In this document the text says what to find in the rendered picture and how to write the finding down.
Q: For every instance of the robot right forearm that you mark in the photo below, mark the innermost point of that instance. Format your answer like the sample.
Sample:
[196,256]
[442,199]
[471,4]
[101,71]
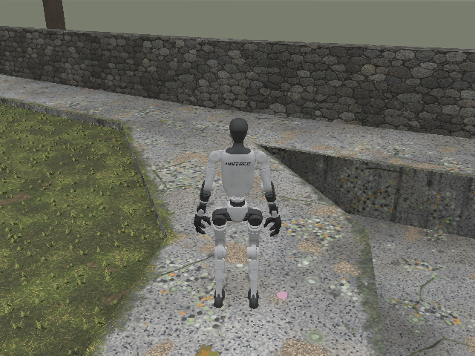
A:
[272,202]

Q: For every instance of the robot head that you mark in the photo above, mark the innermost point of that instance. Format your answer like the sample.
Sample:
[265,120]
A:
[238,129]

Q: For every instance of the left robot hand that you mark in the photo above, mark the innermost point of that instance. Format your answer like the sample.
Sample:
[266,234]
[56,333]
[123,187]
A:
[199,225]

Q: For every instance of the left robot upper arm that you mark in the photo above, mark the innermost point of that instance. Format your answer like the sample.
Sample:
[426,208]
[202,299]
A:
[211,168]

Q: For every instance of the right robot hand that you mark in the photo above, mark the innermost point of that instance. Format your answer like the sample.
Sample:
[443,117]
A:
[276,226]

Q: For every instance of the right robot shin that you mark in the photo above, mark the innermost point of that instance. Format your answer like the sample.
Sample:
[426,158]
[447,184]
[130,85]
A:
[254,273]

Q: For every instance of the right robot upper arm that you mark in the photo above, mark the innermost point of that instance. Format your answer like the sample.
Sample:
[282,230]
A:
[264,169]

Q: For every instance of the robot left forearm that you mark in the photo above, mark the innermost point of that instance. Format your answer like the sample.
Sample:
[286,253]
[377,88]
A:
[203,201]

